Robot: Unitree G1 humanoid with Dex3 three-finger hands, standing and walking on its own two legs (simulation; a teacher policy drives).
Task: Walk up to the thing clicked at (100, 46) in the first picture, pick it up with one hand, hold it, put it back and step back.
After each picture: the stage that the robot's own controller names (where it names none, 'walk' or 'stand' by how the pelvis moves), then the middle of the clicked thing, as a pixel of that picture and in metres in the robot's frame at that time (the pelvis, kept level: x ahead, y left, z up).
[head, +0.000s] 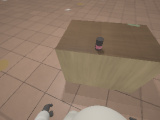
stand; (99, 44) +0.67 -0.03 +0.02
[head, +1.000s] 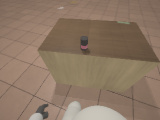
walk; (84, 43) +0.61 +0.12 +0.04
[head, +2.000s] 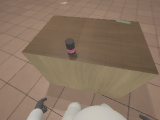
stand; (70, 46) +0.51 +0.21 +0.06
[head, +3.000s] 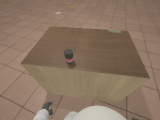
stand; (69, 56) +0.48 +0.21 +0.02
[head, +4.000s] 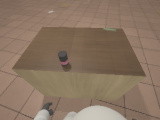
stand; (63, 58) +0.44 +0.24 +0.02
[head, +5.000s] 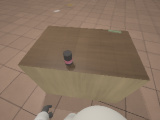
stand; (68, 58) +0.46 +0.21 +0.01
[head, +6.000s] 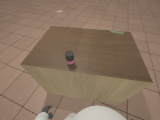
stand; (69, 58) +0.46 +0.20 +0.01
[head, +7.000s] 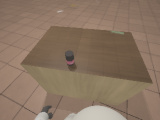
stand; (69, 58) +0.46 +0.20 +0.01
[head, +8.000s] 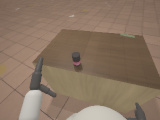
rise first; (76, 59) +0.46 +0.18 +0.02
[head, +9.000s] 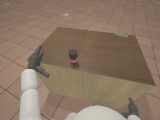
go down; (73, 57) +0.49 +0.17 +0.02
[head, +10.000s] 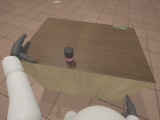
go down; (69, 55) +0.46 +0.17 +0.03
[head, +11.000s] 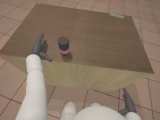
close in; (64, 46) +0.48 +0.17 +0.07
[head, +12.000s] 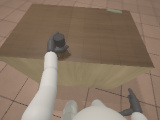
close; (60, 43) +0.49 +0.19 +0.08
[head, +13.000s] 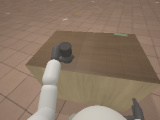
lift; (66, 53) +0.35 +0.17 +0.21
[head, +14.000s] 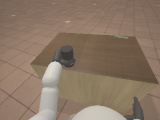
lift; (68, 56) +0.33 +0.16 +0.20
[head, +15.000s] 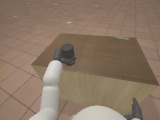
hold; (68, 55) +0.33 +0.16 +0.22
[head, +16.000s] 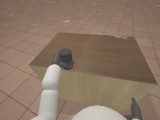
hold; (66, 59) +0.33 +0.17 +0.18
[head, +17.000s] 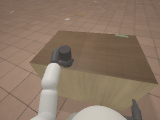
crouch; (66, 57) +0.33 +0.18 +0.20
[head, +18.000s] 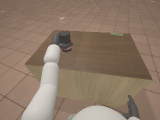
crouch; (65, 41) +0.44 +0.18 +0.23
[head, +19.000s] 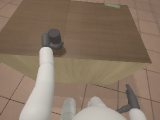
lower; (55, 40) +0.51 +0.19 +0.09
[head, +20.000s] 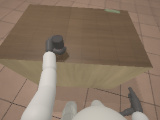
lower; (59, 45) +0.48 +0.19 +0.08
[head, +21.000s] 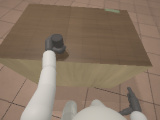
lower; (58, 44) +0.49 +0.19 +0.08
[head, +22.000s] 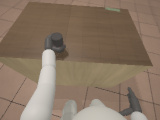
lower; (58, 43) +0.49 +0.19 +0.08
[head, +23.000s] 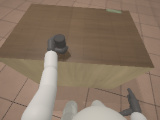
loosen; (60, 44) +0.49 +0.18 +0.08
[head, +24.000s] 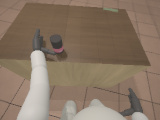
withdraw; (57, 45) +0.49 +0.19 +0.08
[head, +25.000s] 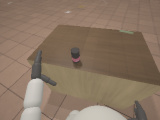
sink last; (75, 55) +0.47 +0.17 +0.05
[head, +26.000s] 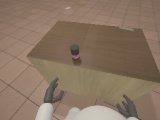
stand; (75, 52) +0.49 +0.18 +0.05
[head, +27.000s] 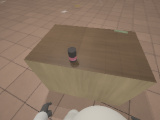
stand; (72, 55) +0.49 +0.18 +0.03
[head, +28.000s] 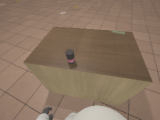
stand; (70, 56) +0.48 +0.20 +0.01
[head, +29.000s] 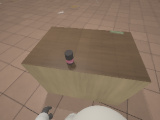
stand; (69, 57) +0.47 +0.21 +0.01
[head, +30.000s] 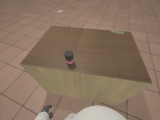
stand; (69, 58) +0.46 +0.20 +0.01
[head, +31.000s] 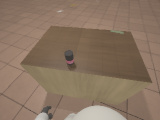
stand; (69, 58) +0.46 +0.20 +0.01
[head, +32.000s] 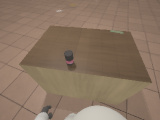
walk; (69, 58) +0.46 +0.20 +0.01
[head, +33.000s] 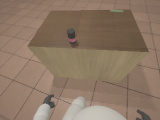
walk; (71, 36) +0.64 +0.22 +0.03
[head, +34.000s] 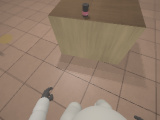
walk; (85, 10) +1.02 +0.14 +0.05
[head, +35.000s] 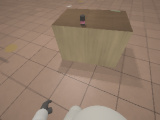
stand; (82, 20) +1.12 +0.19 +0.03
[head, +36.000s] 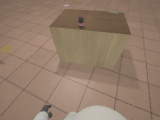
stand; (80, 22) +1.09 +0.20 +0.01
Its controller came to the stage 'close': yes
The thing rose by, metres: 0.20
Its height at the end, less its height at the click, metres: +0.00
